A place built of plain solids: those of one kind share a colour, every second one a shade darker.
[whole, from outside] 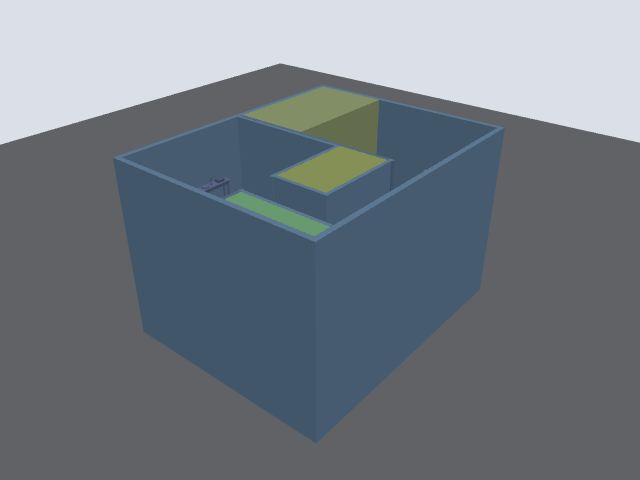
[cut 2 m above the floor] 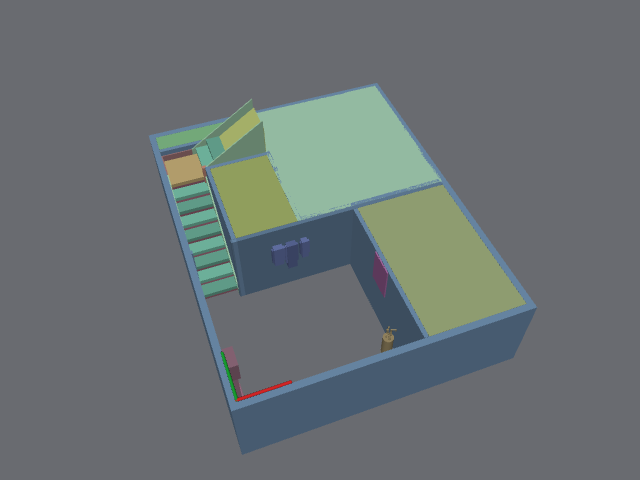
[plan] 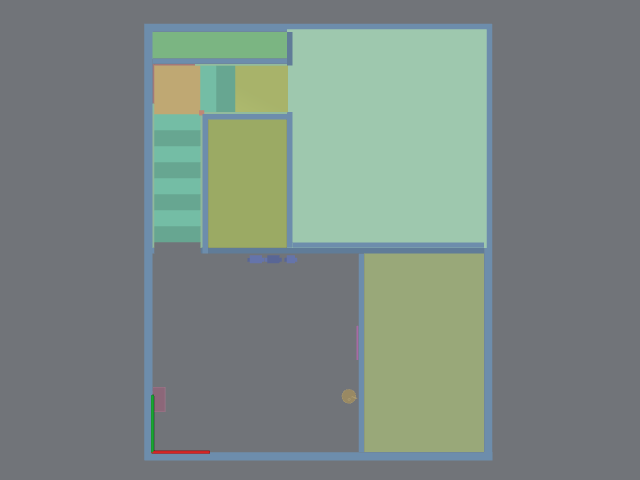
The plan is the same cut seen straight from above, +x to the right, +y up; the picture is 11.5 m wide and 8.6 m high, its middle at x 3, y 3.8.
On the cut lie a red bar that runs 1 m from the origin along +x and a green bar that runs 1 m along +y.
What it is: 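A lodging house's back stair, a dwelling of no particular year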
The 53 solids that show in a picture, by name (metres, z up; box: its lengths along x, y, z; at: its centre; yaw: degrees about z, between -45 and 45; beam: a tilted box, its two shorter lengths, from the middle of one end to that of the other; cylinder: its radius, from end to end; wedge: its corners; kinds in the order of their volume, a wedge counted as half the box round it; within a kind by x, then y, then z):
{
 "upper_1": {"box": [3.58, 3.92, 2.9], "at": [4.2, 5.62, 1.4]},
 "beside_lower_1": {"box": [2.15, 3.56, 5.24], "at": [4.87, 1.78, 2.57]},
 "wall_1": {"box": [0.15, 7.83, 5.24], "at": [-0.07, 3.76, 2.57]},
 "wall_2": {"box": [0.1, 2.5, 5.24], "at": [0.94, 4.81, 2.57]},
 "wall_3": {"box": [2.51, 0.1, 5.24], "at": [1.25, 7.0, 2.57]},
 "wall_4": {"box": [1.61, 0.1, 5.24], "at": [1.7, 6.01, 2.57]},
 "wall_5": {"box": [0.1, 2.44, 5.24], "at": [2.46, 4.88, 2.57]},
 "wall_6": {"box": [0.1, 0.6, 5.24], "at": [2.46, 7.23, 2.57]},
 "wall_7": {"box": [6.24, 0.15, 5.24], "at": [2.97, -0.07, 2.57]},
 "wall_8": {"box": [6.24, 0.15, 5.24], "at": [2.97, 7.6, 2.57]},
 "wall_9": {"box": [5.08, 0.1, 5.24], "at": [3.4, 3.61, 2.57]},
 "wall_10": {"box": [0.1, 3.56, 2.8], "at": [3.74, 1.78, 1.35]},
 "wall_11": {"box": [3.43, 0.1, 5.24], "at": [4.22, 3.71, 2.57]},
 "wall_12": {"box": [0.15, 7.83, 5.24], "at": [6.01, 3.76, 2.57]},
 "beside_box_1": {"box": [1.41, 2.3, 5.24], "at": [1.7, 4.81, 2.57]},
 "behind_box_1": {"box": [2.41, 0.47, 5.24], "at": [1.2, 7.29, 2.57]},
 "carriage_1": {"wedge": [[0.85, 6.09, -0.05], [0.85, 6.09, 1.67], [0.85, 6.93, -0.05], [0.85, 6.93, 1.67], [2.43, 6.09, -0.05], [2.43, 6.09, 2.72], [2.43, 6.93, -0.05], [2.43, 6.93, 2.72]]},
 "string_1": {"wedge": [[0.0, 3.66, -0.05], [0.0, 3.66, 0.16], [0.0, 6.25, -0.05], [0.0, 6.25, 1.88], [0.03, 3.66, -0.05], [0.03, 3.66, 0.16], [0.03, 6.25, -0.05], [0.03, 6.25, 1.88]]},
 "string_2": {"wedge": [[0.76, 6.92, -0.05], [0.76, 6.92, 1.88], [0.76, 6.95, -0.05], [0.76, 6.95, 1.88], [2.41, 6.92, -0.05], [2.41, 6.92, 2.97], [2.41, 6.95, -0.05], [2.41, 6.95, 2.97]]},
 "string_3": {"wedge": [[0.86, 3.66, -0.05], [0.86, 3.66, 0.16], [0.86, 6.04, -0.05], [0.86, 6.04, 1.74], [0.9, 3.66, -0.05], [0.9, 3.66, 0.16], [0.9, 6.04, -0.05], [0.9, 6.04, 1.74]]},
 "string_4": {"wedge": [[0.92, 6.06, -0.05], [0.92, 6.06, 1.98], [0.92, 6.09, -0.05], [0.92, 6.09, 1.98], [2.41, 6.06, -0.05], [2.41, 6.06, 2.97], [2.41, 6.09, -0.05], [2.41, 6.09, 2.97]]},
 "riser_1": {"wedge": [[0.02, 3.78, -0.05], [0.02, 3.78, 0.1], [0.02, 4.1, 0.08], [0.02, 4.1, 0.1], [0.87, 3.78, -0.05], [0.87, 3.78, 0.1], [0.87, 4.1, 0.08], [0.87, 4.1, 0.1]]},
 "riser_2": {"wedge": [[0.02, 4.07, 0.16], [0.02, 4.07, 0.29], [0.02, 4.39, 0.26], [0.02, 4.39, 0.29], [0.87, 4.07, 0.16], [0.87, 4.07, 0.29], [0.87, 4.39, 0.26], [0.87, 4.39, 0.29]]},
 "riser_3": {"wedge": [[0.02, 4.36, 0.35], [0.02, 4.36, 0.48], [0.02, 4.67, 0.46], [0.02, 4.67, 0.48], [0.87, 4.36, 0.35], [0.87, 4.36, 0.48], [0.87, 4.67, 0.45], [0.87, 4.67, 0.48]]},
 "riser_4": {"wedge": [[0.02, 4.64, 0.54], [0.02, 4.64, 0.67], [0.02, 4.96, 0.64], [0.02, 4.96, 0.67], [0.87, 4.64, 0.54], [0.87, 4.64, 0.67], [0.87, 4.96, 0.64], [0.87, 4.96, 0.67]]},
 "riser_5": {"wedge": [[0.02, 4.93, 0.73], [0.02, 4.93, 0.86], [0.02, 5.25, 0.84], [0.02, 5.25, 0.86], [0.87, 4.93, 0.73], [0.87, 4.93, 0.86], [0.87, 5.25, 0.84], [0.87, 5.25, 0.86]]},
 "riser_6": {"wedge": [[0.02, 5.22, 0.92], [0.02, 5.22, 1.05], [0.02, 5.53, 1.03], [0.02, 5.53, 1.05], [0.87, 5.22, 0.92], [0.87, 5.22, 1.05], [0.87, 5.53, 1.03], [0.87, 5.53, 1.05]]},
 "riser_7": {"wedge": [[0.02, 5.5, 1.11], [0.02, 5.5, 1.24], [0.02, 5.82, 1.22], [0.02, 5.82, 1.24], [0.87, 5.5, 1.11], [0.87, 5.5, 1.24], [0.87, 5.82, 1.22], [0.87, 5.82, 1.24]]},
 "riser_8": {"wedge": [[0.02, 5.79, 1.3], [0.02, 5.79, 1.43], [0.02, 6.11, 1.41], [0.02, 6.11, 1.43], [0.87, 5.79, 1.3], [0.87, 5.79, 1.43], [0.87, 6.11, 1.41], [0.87, 6.11, 1.43]]},
 "riser_9": {"wedge": [[0.02, 6.08, 1.49], [0.02, 6.08, 1.62], [0.02, 6.19, 1.49], [0.02, 6.19, 1.62], [0.87, 6.08, 1.49], [0.87, 6.08, 1.62], [0.87, 6.19, 1.49], [0.87, 6.19, 1.62]]},
 "tread_1": {"wedge": [[0.02, 3.76, 0.09], [0.02, 3.76, 0.19], [0.02, 4.1, 0.09], [0.02, 4.1, 0.19], [0.87, 3.76, 0.09], [0.87, 3.76, 0.19], [0.87, 4.1, 0.09], [0.87, 4.1, 0.19]]},
 "tread_2": {"wedge": [[0.02, 4.05, 0.28], [0.02, 4.05, 0.38], [0.02, 4.39, 0.28], [0.02, 4.39, 0.38], [0.87, 4.05, 0.28], [0.87, 4.05, 0.38], [0.87, 4.39, 0.28], [0.87, 4.39, 0.38]]},
 "tread_3": {"wedge": [[0.02, 4.33, 0.47], [0.02, 4.33, 0.57], [0.02, 4.67, 0.47], [0.02, 4.67, 0.57], [0.87, 4.33, 0.47], [0.87, 4.33, 0.57], [0.87, 4.67, 0.47], [0.87, 4.67, 0.57]]},
 "tread_4": {"wedge": [[0.02, 4.62, 0.66], [0.02, 4.62, 0.76], [0.02, 4.96, 0.66], [0.02, 4.96, 0.76], [0.87, 4.62, 0.66], [0.87, 4.62, 0.76], [0.87, 4.96, 0.66], [0.87, 4.96, 0.76]]},
 "tread_5": {"wedge": [[0.02, 4.91, 0.85], [0.02, 4.91, 0.95], [0.02, 5.25, 0.85], [0.02, 5.25, 0.95], [0.87, 4.91, 0.85], [0.87, 4.91, 0.95], [0.87, 5.25, 0.85], [0.87, 5.25, 0.95]]},
 "tread_6": {"wedge": [[0.02, 5.19, 1.04], [0.02, 5.19, 1.14], [0.02, 5.53, 1.04], [0.02, 5.53, 1.14], [0.87, 5.19, 1.04], [0.87, 5.19, 1.14], [0.87, 5.53, 1.04], [0.87, 5.53, 1.14]]},
 "tread_7": {"wedge": [[0.02, 5.48, 1.23], [0.02, 5.48, 1.33], [0.02, 5.82, 1.23], [0.02, 5.82, 1.33], [0.87, 5.48, 1.23], [0.87, 5.48, 1.33], [0.87, 5.82, 1.23], [0.87, 5.82, 1.33]]},
 "tread_8": {"wedge": [[0.02, 5.77, 1.42], [0.02, 5.77, 1.52], [0.02, 6.11, 1.42], [0.02, 6.11, 1.52], [0.87, 5.77, 1.42], [0.87, 5.77, 1.52], [0.87, 6.11, 1.42], [0.87, 6.11, 1.52]]},
 "tread_9": {"wedge": [[0.85, 6.08, 1.8], [0.85, 6.08, 1.9], [0.85, 6.94, 1.8], [0.85, 6.94, 1.9], [1.19, 6.08, 1.81], [1.19, 6.08, 1.91], [1.19, 6.94, 1.81], [1.19, 6.94, 1.91]]},
 "tread_10": {"wedge": [[1.14, 6.08, 1.99], [1.14, 6.08, 2.09], [1.14, 6.94, 1.99], [1.14, 6.94, 2.09], [1.48, 6.08, 2.0], [1.48, 6.08, 2.1], [1.48, 6.94, 2.0], [1.48, 6.94, 2.1]]},
 "longcase_clock_1": {"box": [0.17, 0.3, 0.97], "at": [0.09, 0.94, 0.94]},
 "longcase_clock_2": {"box": [0.22, 0.43, 0.52], "at": [0.11, 0.94, 1.67]},
 "coat_pegs_1": {"box": [0.22, 0.15, 0.56], "at": [1.85, 3.46, 1.28]},
 "coat_pegs_2": {"box": [0.22, 0.15, 0.78], "at": [2.17, 3.46, 1.17]},
 "coat_pegs_3": {"box": [0.15, 0.15, 0.54], "at": [2.48, 3.46, 1.29]},
 "string_turn_1": {"box": [0.73, 0.031, 1.93], "at": [0.4, 6.94, 0.91]},
 "landing_1": {"wedge": [[0.02, 6.05, 1.61], [0.02, 6.05, 1.71], [0.02, 6.94, 1.61], [0.02, 6.94, 1.71], [0.91, 6.05, 1.61], [0.91, 6.05, 1.71], [0.91, 6.94, 1.61], [0.91, 6.94, 1.71]]},
 "hall_table_1": {"box": [0.17, 0.22, 0.08], "at": [5.8, 4.71, 3.65]},
 "hall_table_2": {"box": [0.28, 1.17, 0.022], "at": [5.8, 5.01, 3.6]},
 "hall_table_3": {"box": [0.23, 1.1, 0.1], "at": [5.81, 5.01, 3.54]},
 "stick_bin_1": {"cylinder": 0.12, "from": [3.52, 1.0, 0.02], "to": [3.52, 1.0, 0.58]},
 "newel_turn_1": {"box": [0.1, 0.1, 2.1], "at": [0.88, 6.08, 1.0]},
 "wall_mirror_1": {"box": [0.034, 0.62, 0.87], "at": [3.67, 1.96, 1.57]}
}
